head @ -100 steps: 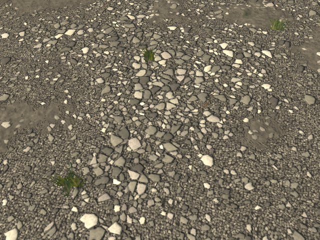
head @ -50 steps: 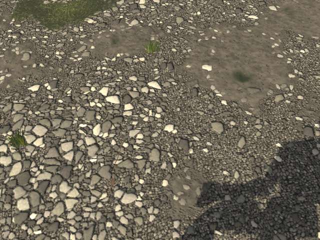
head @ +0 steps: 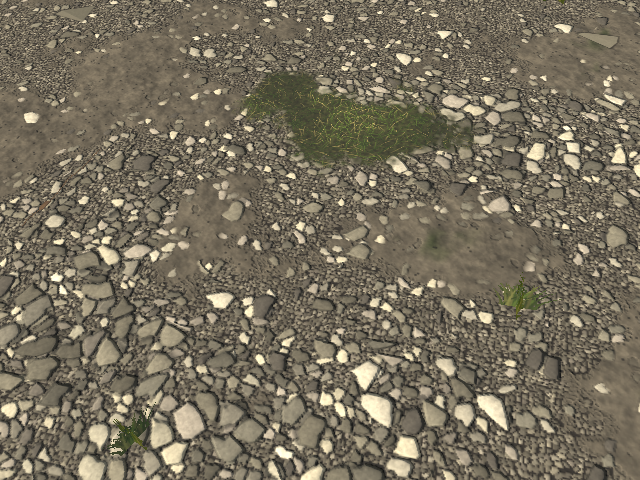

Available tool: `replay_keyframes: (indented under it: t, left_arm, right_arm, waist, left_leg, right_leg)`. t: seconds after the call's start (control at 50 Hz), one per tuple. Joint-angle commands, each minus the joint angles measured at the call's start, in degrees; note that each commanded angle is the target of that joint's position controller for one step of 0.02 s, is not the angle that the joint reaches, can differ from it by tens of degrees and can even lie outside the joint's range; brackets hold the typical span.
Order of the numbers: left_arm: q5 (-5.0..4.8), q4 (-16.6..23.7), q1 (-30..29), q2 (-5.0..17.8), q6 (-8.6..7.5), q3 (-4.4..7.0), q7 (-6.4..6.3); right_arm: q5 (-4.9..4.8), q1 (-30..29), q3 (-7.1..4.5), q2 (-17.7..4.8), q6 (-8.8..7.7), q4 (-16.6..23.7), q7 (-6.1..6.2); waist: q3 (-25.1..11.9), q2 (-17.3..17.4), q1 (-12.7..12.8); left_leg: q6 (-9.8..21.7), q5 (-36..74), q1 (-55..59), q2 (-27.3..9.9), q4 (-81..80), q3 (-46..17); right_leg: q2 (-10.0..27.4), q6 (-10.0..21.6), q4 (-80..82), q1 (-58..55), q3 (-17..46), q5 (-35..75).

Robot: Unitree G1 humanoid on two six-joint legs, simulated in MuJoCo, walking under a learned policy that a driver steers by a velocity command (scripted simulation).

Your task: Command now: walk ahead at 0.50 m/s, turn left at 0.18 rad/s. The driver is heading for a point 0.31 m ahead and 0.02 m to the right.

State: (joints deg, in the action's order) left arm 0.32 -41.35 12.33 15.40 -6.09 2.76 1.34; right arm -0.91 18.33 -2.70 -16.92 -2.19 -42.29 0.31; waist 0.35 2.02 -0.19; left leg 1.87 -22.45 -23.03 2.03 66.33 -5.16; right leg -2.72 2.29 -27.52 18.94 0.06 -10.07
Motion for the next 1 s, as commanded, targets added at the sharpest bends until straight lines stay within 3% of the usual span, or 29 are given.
replay_keyframes:
  t: [0.02,0.08,0.14,0.24,0.28,0.32,0.34,0.36,0.38,0.4,0.42,0.44,0.46,0.5,0.58,0.62,0.64,0.66,0.68,0.7,0.72,0.74,0.82,1.0]
  left_arm:
    - [0.22,1.7,2.7,5.7,-0.31,1.27,-0.26]
    - [-0.65,0.2,4.0,7.8,-0.42,1.77,-0.45]
    - [-0.95,-1.1,5.2,9.5,0.18,2.16,-0.75]
    - [-1.25,-4.4,9.1,10.0,1.81,1.92,-1.2]
    - [-1.43,-4.8,8.2,10.4,2.35,2.0,-1.48]
    - [-1.43,-4.7,6.4,10.1,2.57,1.86,-1.78]
    - [-0.4,-4.1,7.2,8.2,2.23,1.11,-1.83]
    - [0.93,-4.2,14.4,3.2,1.74,-0.72,-1.57]
    - [-0.01,-6.2,18.4,4.0,2.06,-0.93,-1.2]
    - [-1.16,-6.2,15.3,8.6,2.84,0.35,-1.11]
    - [-1.48,-5.2,10.6,8.6,3.73,0.55,-1.54]
    - [-0.99,-5.0,8.0,7.8,4.81,0.61,-2.16]
    - [-0.5,-5.0,7.9,7.3,5.96,0.75,-2.76]
    - [-0.11,-6.0,9.7,5.0,7.09,0.32,-3.48]
    - [0.28,-6.7,7.5,4.1,7.29,0.08,-3.6]
    - [0.98,-6.8,6.3,3.9,7.27,0.08,-3.33]
    - [1.67,-6.2,5.1,4.4,7.22,0.07,-3.31]
    - [1.77,-5.2,3.9,6.2,7.1,0.2,-3.5]
    - [0.79,-5.7,1.9,10.5,7.12,1.34,-3.74]
    - [0.61,-6.1,1.2,7.9,6.73,1.05,-3.5]
    - [1.0,-6.5,0.9,5.7,6.21,0.42,-3.41]
    - [1.09,-6.8,0.1,5.0,5.71,0.2,-3.31]
    - [0.26,-8.4,1.2,4.8,4.44,0.04,-3.17]
    - [-0.07,-11.9,1.2,4.5,5.04,-0.17,-3.33]
  right_arm:
    - [0.26,-2.9,-1.44,-4.7,-1.53,5.6,-0.36]
    - [0.74,-5.6,-0.62,-2.6,-1.45,6.4,-0.49]
    - [0.79,-10.7,0.13,-1.2,-1.95,7.3,-0.86]
    - [0.71,-16.4,-0.1,-1.6,-2.77,8.5,-1.84]
    - [0.94,-15.7,-0.67,-2.8,-2.89,8.5,-2.22]
    - [1.84,-8.3,-1.82,-5.1,-2.94,5.8,-1.84]
    - [2.41,-3.5,-2.68,-8.6,-2.98,5.0,-1.24]
    - [4.04,-0.4,-2.58,-10.8,-2.23,5.3,-0.64]
    - [2.67,1.2,-1.59,-6.7,-1.32,4.2,-0.94]
    - [1.46,-1.3,-1.19,-5.4,-0.61,4.1,-1.37]
    - [1.11,-5.6,-0.84,-4.4,-0.38,4.3,-1.43]
    - [1.33,-9.3,-0.34,-3.4,-0.34,4.3,-1.55]
    - [1.74,-12.3,-0.28,-3.3,-0.27,4.3,-1.56]
    - [2.75,-15.4,-0.72,-4.0,-0.07,3.8,-1.49]
    - [2.3,-15.2,-0.58,-3.5,0.31,1.6,-0.66]
    - [1.82,-15.2,-0.12,-2.7,0.71,0.4,-0.49]
    - [1.88,-13.6,0.4,-1.3,0.73,-0.7,-0.53]
    - [2.19,-12.2,0.59,-1.0,0.78,-1.7,-0.54]
    - [1.99,-9.4,0.14,-1.6,0.85,-1.9,-0.47]
    - [2.22,-10.9,0.04,-2.5,1.04,-2.4,-0.06]
    - [1.93,-11.2,-0.17,-2.6,1.18,-2.6,0.25]
    - [1.8,-10.7,-0.11,-2.0,1.38,-3.3,0.57]
    - [1.76,-9.3,-0.2,-1.7,1.43,-5.7,0.68]
    - [1.06,-9.2,-0.43,-2.1,2.17,-10.7,1.17]
  waist:
    - [-0.4,-7.8,1.1]
    - [0.1,-7.4,1.3]
    - [0.6,-6.4,2.9]
    - [-0.1,-7.1,4.4]
    - [-1.1,-7.7,2.9]
    - [-4.9,-6.5,-1.5]
    - [-9.6,-2.5,-3.1]
    - [-18.2,9.4,-1.4]
    - [-25.6,12.4,-1.7]
    - [-20.5,7.4,-2.0]
    - [-13.9,4.3,-1.2]
    - [-9.5,2.4,-0.1]
    - [-7.3,3.3,1.7]
    - [-6.0,6.1,3.6]
    - [-7.3,5.3,2.7]
    - [-5.3,4.2,3.2]
    - [-3.4,3.0,3.1]
    - [-0.8,0.8,2.1]
    - [1.7,-6.8,-1.3]
    - [2.4,-7.6,0.2]
    - [2.5,-8.0,0.0]
    - [2.0,-8.2,-0.4]
    - [-0.7,-5.5,0.2]
    - [-1.7,-2.0,0.5]
  left_leg:
    - [-0.6,5.0,-15.2,-6.7,-2.5,-0.8]
    - [-1.9,7.6,-15.7,-7.5,-10.8,1.4]
    - [-2.5,16.7,-13.7,-7.4,-22.2,2.7]
    - [-2.0,26.3,-5.5,-3.3,-34.0,4.4]
    - [-0.4,25.1,-2.4,-2.7,-37.0,3.6]
    - [1.9,29.8,9.3,-1.4,-41.5,4.8]
    - [4.3,48.6,19.9,-7.1,-40.0,0.5]
    - [13.6,69.5,39.0,-22.1,-35.3,-15.0]
    - [18.6,67.0,40.2,-26.3,-37.1,-22.5]
    - [16.6,54.3,33.8,-22.9,-39.8,-19.7]
    - [14.1,45.0,27.4,-20.1,-42.2,-16.1]
    - [12.6,39.2,20.0,-18.2,-44.6,-13.3]
    - [11.4,34.2,12.8,-16.5,-47.2,-10.7]
    - [10.8,29.9,4.1,-13.5,-50.0,-6.1]
    - [10.2,16.3,2.3,-12.5,-50.8,-4.3]
    - [7.5,1.8,-0.7,-10.7,-50.9,-4.0]
    - [4.8,-4.5,-2.3,-9.2,-50.8,-3.8]
    - [2.2,-7.8,-2.9,-7.3,-49.0,-3.0]
    - [0.3,-4.7,-0.6,-3.7,-47.9,0.5]
    - [-0.8,-0.4,4.7,-2.8,-45.1,2.1]
    - [-0.6,2.4,7.2,-2.9,-43.7,2.4]
    - [-0.1,4.7,8.6,-3.2,-43.0,2.3]
    - [0.5,14.0,10.2,-3.3,-41.6,2.7]
    - [0.1,22.9,13.5,-3.6,-40.3,3.0]
  right_leg:
    - [14.9,9.7,15.8,-13.0,20.0,-0.1]
    - [14.9,11.2,18.0,-11.7,15.1,7.7]
    - [13.8,10.4,19.0,-11.4,10.3,10.6]
    - [12.9,7.3,13.3,-13.3,5.4,26.6]
    - [13.5,5.7,9.5,-15.2,6.2,27.4]
    - [10.9,3.2,0.9,-13.9,5.0,31.3]
    - [7.6,0.6,-8.4,-9.1,2.8,23.1]
    - [2.1,-3.6,-27.0,6.5,0.9,-8.1]
    - [1.5,-5.0,-35.6,8.9,5.6,-30.3]
    - [3.7,-5.6,-38.9,11.1,6.6,-29.7]
    - [5.2,-6.0,-38.4,13.4,5.1,-26.9]
    - [6.6,-6.5,-35.4,12.8,4.6,-24.2]
    - [7.8,-6.9,-31.4,8.5,4.6,-21.4]
    - [6.8,-7.5,-24.1,0.1,2.4,-16.9]
    - [6.2,-6.1,-11.2,-7.8,1.4,-5.3]
    - [5.3,-4.6,-4.0,-12.5,0.6,0.5]
    - [6.5,-3.5,-0.7,-13.6,2.1,2.1]
    - [9.5,-2.1,3.2,-12.4,5.5,1.7]
    - [9.5,-0.3,2.9,-5.9,5.2,-7.8]
    - [8.1,-0.2,5.1,-0.2,4.9,-15.2]
    - [7.9,-1.1,6.3,1.6,4.9,-15.5]
    - [7.6,-2.0,6.4,1.5,4.6,-12.6]
    - [7.0,-2.7,3.6,-3.4,3.6,-1.5]
    - [5.8,-2.3,2.6,-6.3,2.2,6.5]
